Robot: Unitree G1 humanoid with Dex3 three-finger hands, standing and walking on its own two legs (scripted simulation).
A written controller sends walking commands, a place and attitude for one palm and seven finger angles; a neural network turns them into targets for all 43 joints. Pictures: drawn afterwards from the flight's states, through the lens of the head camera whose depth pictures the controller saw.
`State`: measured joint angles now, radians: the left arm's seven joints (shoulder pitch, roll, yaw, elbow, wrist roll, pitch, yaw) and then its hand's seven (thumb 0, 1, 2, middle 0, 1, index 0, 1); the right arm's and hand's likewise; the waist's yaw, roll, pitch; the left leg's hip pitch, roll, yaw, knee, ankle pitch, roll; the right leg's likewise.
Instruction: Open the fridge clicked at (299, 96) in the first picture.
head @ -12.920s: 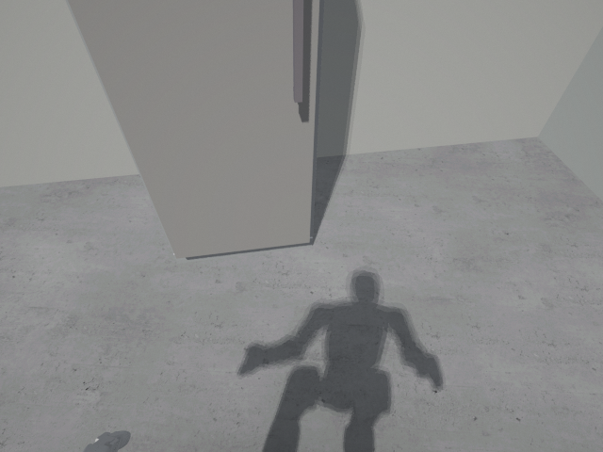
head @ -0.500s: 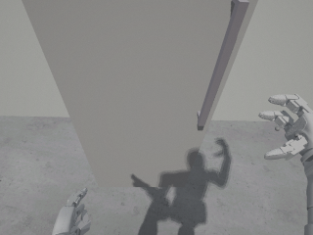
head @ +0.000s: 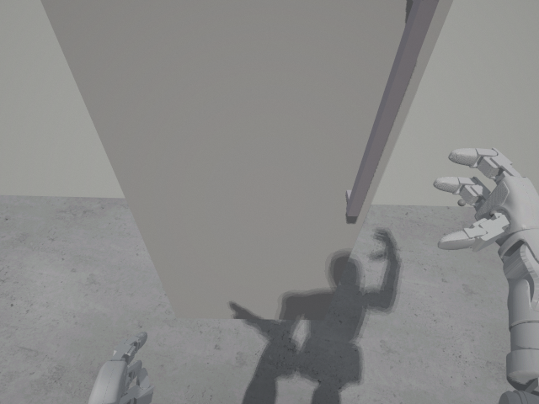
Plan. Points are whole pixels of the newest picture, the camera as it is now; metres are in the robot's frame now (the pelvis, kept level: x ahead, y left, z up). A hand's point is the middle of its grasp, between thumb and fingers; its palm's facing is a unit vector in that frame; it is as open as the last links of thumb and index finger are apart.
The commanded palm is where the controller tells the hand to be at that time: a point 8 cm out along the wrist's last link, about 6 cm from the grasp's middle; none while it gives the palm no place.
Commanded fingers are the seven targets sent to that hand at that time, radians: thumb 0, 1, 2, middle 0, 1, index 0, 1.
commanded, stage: move the hooked fingers beside the handle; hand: right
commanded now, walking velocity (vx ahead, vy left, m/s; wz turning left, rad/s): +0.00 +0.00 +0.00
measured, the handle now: (376, 126) +0.50 -0.13 +0.18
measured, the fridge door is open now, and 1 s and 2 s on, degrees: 0 0 0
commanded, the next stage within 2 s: feel for the door with the fingertips in 1.44 s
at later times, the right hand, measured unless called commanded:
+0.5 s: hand (426, 168) +0.44 -0.20 +0.15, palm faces -0.05 +1.00 +0.01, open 14.0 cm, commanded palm +0.42 -0.25 +0.15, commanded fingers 0.00 0.50 -0.30 0.30 1.20 0.30 1.20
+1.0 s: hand (419, 164) +0.46 -0.20 +0.14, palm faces -0.04 +1.00 +0.01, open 14.0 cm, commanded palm +0.43 -0.25 +0.15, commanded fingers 0.00 0.50 -0.30 0.30 1.20 0.30 1.20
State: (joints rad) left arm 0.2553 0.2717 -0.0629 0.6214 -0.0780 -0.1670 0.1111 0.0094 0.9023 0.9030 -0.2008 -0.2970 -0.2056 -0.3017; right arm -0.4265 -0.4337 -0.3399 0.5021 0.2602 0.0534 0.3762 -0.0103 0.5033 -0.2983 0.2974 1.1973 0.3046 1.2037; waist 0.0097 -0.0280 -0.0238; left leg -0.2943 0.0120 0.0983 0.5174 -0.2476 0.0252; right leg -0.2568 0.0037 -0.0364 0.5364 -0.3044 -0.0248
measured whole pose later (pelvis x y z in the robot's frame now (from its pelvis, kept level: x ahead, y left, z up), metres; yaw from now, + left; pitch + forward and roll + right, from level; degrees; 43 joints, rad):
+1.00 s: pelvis +0.01 -0.01 +0.00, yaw +2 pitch +7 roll +1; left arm 0.38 0.28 -0.03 0.65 -0.06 -0.05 0.07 0.01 0.90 0.90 -0.20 -0.30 -0.21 -0.30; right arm -0.70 -0.44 -0.34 0.87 0.20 -0.11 0.31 -0.01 0.50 -0.30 0.30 1.20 0.30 1.21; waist 0.07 -0.02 -0.05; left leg -0.40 0.00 0.07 0.53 -0.25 0.02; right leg -0.35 -0.01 -0.07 0.57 -0.33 -0.03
